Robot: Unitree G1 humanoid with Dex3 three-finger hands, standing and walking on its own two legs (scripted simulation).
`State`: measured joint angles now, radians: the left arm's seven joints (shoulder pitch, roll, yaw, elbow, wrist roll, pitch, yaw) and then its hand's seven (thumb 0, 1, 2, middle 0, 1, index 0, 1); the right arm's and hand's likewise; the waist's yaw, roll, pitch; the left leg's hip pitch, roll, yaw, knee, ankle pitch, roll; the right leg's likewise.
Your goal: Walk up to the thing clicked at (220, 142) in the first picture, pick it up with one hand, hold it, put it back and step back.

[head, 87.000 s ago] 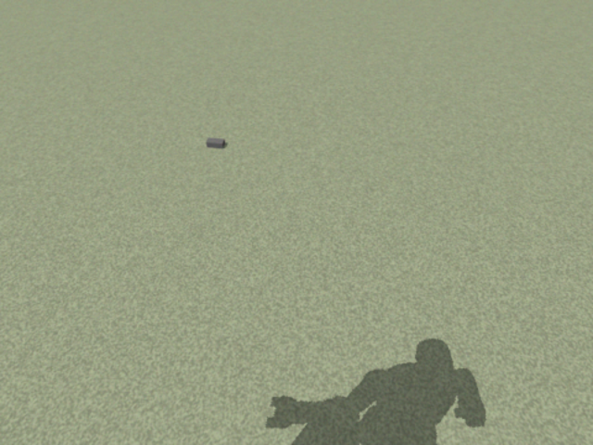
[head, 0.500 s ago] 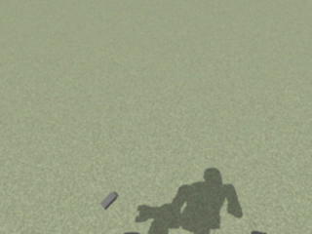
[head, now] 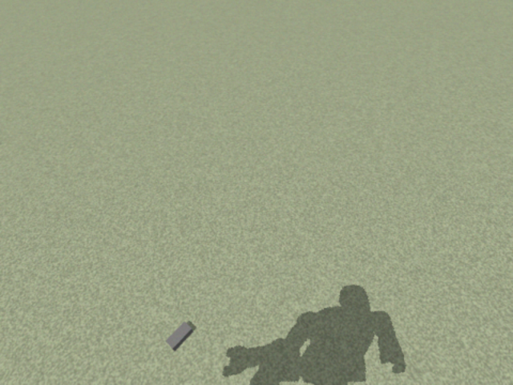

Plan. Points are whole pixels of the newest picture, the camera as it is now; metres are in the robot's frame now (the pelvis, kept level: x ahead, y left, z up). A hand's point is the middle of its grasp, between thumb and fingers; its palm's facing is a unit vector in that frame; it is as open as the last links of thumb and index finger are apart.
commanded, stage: stand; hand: left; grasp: from above
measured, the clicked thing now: (179, 336) +0.40 +0.34 -0.76
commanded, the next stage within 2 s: step back in 1.52 s
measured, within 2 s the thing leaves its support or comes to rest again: neither
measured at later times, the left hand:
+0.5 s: hand out of the picture +0.07 +0.23 -0.16, palm faces +0.01 -0.95 -0.32, open 7.4 cm
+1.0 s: hand out of the picture +0.08 +0.24 -0.16, palm faces +0.00 -0.94 -0.33, open 7.4 cm
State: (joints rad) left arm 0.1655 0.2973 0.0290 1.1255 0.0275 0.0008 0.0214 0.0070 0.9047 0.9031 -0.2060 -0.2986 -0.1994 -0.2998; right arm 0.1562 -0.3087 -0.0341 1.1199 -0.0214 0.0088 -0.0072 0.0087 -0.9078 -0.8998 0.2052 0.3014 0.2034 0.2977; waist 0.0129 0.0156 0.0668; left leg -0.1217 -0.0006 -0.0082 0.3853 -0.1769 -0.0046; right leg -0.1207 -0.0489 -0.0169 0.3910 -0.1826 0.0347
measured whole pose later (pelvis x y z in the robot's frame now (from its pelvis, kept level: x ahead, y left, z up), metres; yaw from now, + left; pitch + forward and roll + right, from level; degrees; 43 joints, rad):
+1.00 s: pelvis +0.02 +0.00 +0.00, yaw -1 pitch -4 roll +0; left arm 0.12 0.32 0.02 1.15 0.01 0.00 0.01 0.01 0.90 0.90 -0.21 -0.30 -0.20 -0.30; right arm 0.12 -0.33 -0.01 1.15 -0.01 0.00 0.00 0.01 -0.91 -0.90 0.21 0.30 0.20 0.30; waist 0.01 0.01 0.06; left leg -0.10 0.01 0.00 0.33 -0.17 -0.01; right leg -0.11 -0.04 -0.01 0.35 -0.17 0.03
